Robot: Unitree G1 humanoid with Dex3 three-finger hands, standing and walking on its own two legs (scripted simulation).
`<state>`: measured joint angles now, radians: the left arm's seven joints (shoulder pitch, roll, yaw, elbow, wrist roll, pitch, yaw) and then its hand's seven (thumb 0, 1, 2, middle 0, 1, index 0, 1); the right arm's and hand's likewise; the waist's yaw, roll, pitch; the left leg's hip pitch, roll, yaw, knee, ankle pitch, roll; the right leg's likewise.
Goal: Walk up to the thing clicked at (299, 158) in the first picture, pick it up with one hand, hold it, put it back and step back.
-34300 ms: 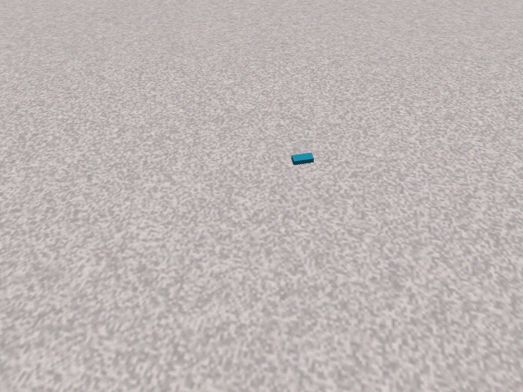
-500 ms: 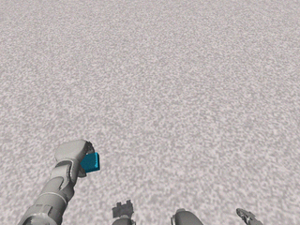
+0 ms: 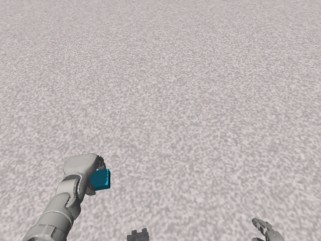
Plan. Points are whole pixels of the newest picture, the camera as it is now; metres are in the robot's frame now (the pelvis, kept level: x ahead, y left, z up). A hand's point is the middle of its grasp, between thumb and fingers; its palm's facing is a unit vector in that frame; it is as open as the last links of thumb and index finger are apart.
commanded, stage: hold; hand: left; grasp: from above
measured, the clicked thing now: (89, 181) +0.32 +0.23 -0.10
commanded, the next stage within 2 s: crouch in 1.56 s
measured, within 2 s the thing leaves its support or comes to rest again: neither
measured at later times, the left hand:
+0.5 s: hand (87, 184) +0.28 +0.21 -0.04, palm faces -0.44 -0.07 -0.89, open 8.0 cm
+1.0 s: hand (87, 180) +0.29 +0.20 -0.02, palm faces -0.43 -0.08 -0.90, open 8.0 cm
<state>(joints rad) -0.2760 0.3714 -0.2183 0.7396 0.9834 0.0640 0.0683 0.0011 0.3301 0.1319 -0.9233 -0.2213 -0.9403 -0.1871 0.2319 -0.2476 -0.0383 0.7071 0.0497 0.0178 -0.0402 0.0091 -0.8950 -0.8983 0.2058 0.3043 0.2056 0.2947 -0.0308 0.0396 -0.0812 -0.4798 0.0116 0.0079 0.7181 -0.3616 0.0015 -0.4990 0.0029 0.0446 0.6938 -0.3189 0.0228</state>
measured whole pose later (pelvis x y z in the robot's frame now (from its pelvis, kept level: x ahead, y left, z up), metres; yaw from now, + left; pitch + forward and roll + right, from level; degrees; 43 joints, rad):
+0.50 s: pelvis -0.01 -0.01 +0.01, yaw +0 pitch +4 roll +0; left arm -0.23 0.38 -0.23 0.63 0.98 0.06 0.00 0.00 0.33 0.14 -0.91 -0.24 -0.93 -0.21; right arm 0.21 -0.26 -0.03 0.67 0.06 0.04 -0.04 0.01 -0.89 -0.90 0.20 0.30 0.20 0.29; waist -0.01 0.05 -0.05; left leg -0.38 0.01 0.02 0.63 -0.31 0.00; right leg -0.42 0.00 0.05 0.62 -0.27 0.02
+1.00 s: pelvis -0.01 -0.01 +0.02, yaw +0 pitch +2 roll +0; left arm -0.21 0.38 -0.22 0.57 0.97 0.07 -0.04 0.00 0.33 0.15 -0.90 -0.26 -0.92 -0.23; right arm 0.18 -0.25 -0.02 0.67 0.07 0.04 -0.05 0.01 -0.90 -0.90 0.20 0.30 0.20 0.29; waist 0.00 0.06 -0.02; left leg -0.30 0.01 0.02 0.55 -0.28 -0.01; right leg -0.34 0.00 0.05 0.56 -0.25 0.01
